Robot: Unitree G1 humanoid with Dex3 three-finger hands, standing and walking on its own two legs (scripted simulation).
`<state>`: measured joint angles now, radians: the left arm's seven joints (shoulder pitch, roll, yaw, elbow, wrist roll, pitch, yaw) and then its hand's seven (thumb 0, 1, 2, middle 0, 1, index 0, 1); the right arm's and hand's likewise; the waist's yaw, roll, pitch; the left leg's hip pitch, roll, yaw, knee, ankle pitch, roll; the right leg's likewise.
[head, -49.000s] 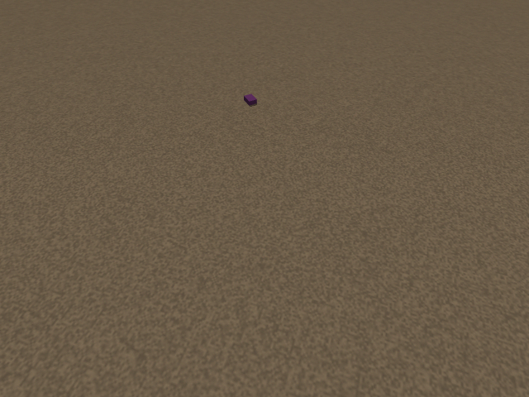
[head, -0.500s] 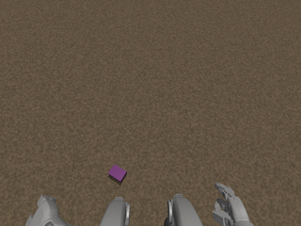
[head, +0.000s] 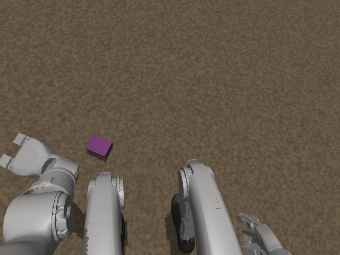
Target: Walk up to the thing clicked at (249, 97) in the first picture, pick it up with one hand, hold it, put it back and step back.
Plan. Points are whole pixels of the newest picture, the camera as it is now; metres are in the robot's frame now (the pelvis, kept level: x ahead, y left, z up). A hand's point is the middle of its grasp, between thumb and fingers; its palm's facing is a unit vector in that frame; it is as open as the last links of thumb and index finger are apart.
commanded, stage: rise first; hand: left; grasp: from above
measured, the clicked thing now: (99, 146) +0.47 +0.18 -0.42
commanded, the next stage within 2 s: approach in 1.46 s
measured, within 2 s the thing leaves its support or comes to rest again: neither
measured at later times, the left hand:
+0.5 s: hand (68, 150) +0.41 +0.24 -0.25, palm faces -0.17 -0.44 -0.88, open 13.5 cm
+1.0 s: hand (72, 146) +0.44 +0.24 -0.28, palm faces -0.19 -0.43 -0.88, open 13.0 cm
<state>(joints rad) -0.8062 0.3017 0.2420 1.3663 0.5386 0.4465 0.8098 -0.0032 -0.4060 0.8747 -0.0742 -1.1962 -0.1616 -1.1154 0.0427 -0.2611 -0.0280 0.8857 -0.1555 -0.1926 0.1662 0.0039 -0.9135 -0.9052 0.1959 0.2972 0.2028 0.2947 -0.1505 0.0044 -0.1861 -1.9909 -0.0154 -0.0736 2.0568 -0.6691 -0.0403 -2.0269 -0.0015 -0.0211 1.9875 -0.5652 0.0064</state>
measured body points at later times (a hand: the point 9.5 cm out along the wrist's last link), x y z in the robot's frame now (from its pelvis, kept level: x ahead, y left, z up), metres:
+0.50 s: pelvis +0.01 +0.01 -0.07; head +0.24 +0.02 +0.31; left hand +0.42 +0.26 -0.20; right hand +0.02 -0.25 -0.20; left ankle +0.08 +0.13 -0.40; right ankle +0.12 -0.12 -0.40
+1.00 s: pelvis +0.01 +0.01 -0.09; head +0.26 +0.02 +0.27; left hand +0.45 +0.26 -0.23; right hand -0.01 -0.26 -0.21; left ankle +0.08 +0.13 -0.40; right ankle +0.12 -0.12 -0.40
